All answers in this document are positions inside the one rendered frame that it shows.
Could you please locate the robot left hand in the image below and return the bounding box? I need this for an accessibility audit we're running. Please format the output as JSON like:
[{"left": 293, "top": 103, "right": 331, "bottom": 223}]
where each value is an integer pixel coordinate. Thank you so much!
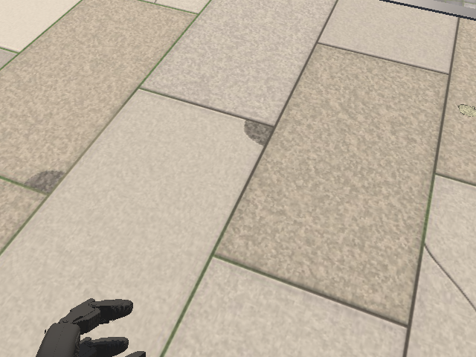
[{"left": 36, "top": 298, "right": 146, "bottom": 357}]

